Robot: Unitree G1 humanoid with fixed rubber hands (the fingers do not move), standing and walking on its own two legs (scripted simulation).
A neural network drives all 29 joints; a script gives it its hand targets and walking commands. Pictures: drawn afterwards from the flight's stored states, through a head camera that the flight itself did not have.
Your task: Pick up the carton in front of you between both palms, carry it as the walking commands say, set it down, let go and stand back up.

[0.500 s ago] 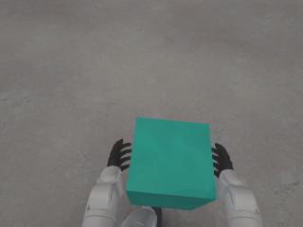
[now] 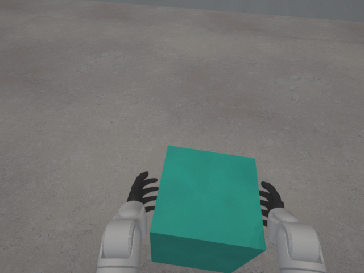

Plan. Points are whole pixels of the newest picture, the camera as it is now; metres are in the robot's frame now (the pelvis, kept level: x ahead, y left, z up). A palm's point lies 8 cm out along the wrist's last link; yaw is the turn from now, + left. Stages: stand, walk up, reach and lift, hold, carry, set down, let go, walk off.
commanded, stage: carry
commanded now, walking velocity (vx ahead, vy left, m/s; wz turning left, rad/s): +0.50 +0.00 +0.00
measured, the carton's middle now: (200, 212) +0.29 +0.02 -0.04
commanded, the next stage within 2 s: none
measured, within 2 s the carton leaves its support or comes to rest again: neither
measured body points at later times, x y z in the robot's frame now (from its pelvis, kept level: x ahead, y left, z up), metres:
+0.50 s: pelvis +0.41 +0.06 +0.02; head +0.42 +0.07 +0.47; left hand +0.71 +0.18 +0.10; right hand +0.67 -0.12 +0.09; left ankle +0.39 +0.14 -0.73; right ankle +0.38 -0.08 -0.65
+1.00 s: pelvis +0.76 +0.00 +0.02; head +0.78 -0.01 +0.47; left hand +1.05 +0.15 +0.09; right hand +1.04 -0.15 +0.07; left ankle +0.82 +0.15 -0.68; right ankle +0.72 -0.07 -0.73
